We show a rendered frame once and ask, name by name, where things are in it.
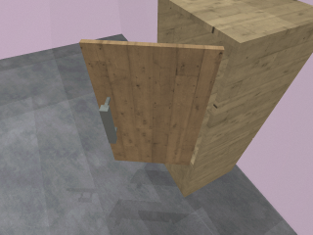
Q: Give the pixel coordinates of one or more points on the handle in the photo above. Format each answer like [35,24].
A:
[106,116]

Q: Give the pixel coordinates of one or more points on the cupboard door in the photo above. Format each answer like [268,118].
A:
[159,95]

